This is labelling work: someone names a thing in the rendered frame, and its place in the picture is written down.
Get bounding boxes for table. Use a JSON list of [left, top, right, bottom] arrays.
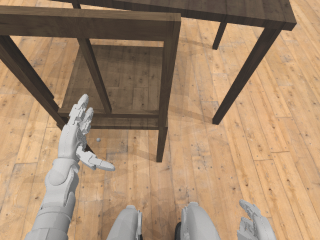
[[5, 0, 297, 125]]

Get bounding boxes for left robot forearm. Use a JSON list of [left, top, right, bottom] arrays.
[[24, 157, 80, 240]]

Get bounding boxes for right robot hand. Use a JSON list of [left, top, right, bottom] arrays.
[[237, 199, 277, 240]]

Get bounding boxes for robot right shin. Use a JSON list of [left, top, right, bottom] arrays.
[[180, 202, 199, 240]]

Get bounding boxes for left robot hand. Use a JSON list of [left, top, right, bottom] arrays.
[[57, 94, 116, 171]]

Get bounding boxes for chair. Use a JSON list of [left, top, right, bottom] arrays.
[[0, 5, 182, 163]]

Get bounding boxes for left robot thigh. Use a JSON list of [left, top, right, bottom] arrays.
[[106, 208, 143, 240]]

